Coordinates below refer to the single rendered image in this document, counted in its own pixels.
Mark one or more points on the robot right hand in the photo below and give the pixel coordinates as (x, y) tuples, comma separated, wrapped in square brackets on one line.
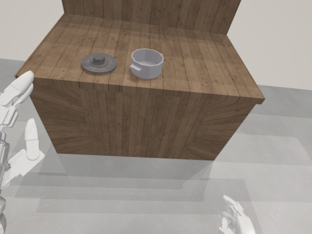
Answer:
[(240, 225)]

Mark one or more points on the lid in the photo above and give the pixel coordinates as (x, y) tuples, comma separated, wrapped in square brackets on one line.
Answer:
[(89, 65)]

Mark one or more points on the pot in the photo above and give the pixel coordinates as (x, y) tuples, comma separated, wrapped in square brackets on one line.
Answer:
[(146, 63)]

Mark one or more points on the table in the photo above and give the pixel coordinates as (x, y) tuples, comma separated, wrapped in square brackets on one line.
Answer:
[(190, 111)]

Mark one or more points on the knob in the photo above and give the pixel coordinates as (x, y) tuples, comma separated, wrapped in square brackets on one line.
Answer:
[(98, 58)]

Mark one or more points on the robot left hand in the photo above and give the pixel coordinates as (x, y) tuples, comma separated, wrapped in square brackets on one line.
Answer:
[(10, 100)]

